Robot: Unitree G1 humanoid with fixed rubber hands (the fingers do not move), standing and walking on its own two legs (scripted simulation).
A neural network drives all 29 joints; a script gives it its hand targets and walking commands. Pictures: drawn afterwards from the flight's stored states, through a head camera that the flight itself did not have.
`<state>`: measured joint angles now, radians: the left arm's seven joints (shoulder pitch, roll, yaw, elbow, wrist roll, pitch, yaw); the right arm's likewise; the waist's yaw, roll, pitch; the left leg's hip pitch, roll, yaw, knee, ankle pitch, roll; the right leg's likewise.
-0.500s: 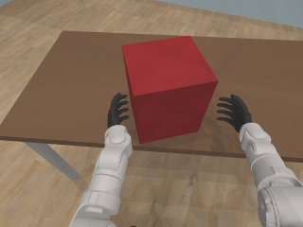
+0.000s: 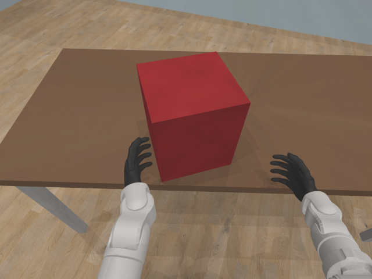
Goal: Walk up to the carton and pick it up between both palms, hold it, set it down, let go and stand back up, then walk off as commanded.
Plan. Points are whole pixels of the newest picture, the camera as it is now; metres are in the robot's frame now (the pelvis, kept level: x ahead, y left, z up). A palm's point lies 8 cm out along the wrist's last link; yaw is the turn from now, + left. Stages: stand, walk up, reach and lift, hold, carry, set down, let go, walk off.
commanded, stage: set down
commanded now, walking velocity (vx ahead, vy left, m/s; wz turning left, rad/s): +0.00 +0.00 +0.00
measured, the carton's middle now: (188, 119) +0.52 +0.07 +0.01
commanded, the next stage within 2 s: none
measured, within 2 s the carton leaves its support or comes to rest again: neither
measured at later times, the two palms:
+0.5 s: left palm (125, 200) +0.28 +0.17 +0.01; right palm (305, 192) +0.35 -0.21 +0.00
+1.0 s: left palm (126, 213) +0.26 +0.17 +0.00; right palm (318, 224) +0.28 -0.23 -0.02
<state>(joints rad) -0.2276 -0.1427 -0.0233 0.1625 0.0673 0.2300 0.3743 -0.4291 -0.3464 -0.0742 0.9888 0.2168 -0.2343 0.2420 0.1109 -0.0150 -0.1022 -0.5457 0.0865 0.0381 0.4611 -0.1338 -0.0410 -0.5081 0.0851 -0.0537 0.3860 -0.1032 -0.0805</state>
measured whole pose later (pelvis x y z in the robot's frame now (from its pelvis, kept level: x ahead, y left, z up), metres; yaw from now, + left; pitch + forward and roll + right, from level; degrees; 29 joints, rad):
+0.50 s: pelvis +0.01 +0.01 +0.00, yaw +0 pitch +12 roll -1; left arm -0.01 -0.13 -0.07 0.05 0.07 0.18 0.37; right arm -0.31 -0.35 -0.06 0.94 0.31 -0.34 0.30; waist 0.10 -0.10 -0.05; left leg -0.51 0.07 0.04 0.46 -0.16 -0.04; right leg -0.47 0.07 -0.05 0.39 -0.12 -0.08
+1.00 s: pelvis +0.01 +0.02 +0.00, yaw +1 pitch +10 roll -1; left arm 0.09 -0.12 -0.08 0.10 0.07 0.11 0.35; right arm -0.13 -0.36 -0.05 0.87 0.32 -0.37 0.29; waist 0.06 -0.05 -0.06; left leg -0.49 0.07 0.04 0.48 -0.17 -0.02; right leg -0.44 0.06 -0.05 0.39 -0.13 -0.06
